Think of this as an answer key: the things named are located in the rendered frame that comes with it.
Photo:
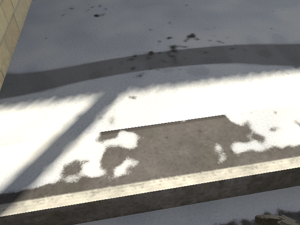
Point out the right robot hand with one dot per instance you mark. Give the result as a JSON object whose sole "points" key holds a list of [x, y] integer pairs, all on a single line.
{"points": [[274, 220]]}

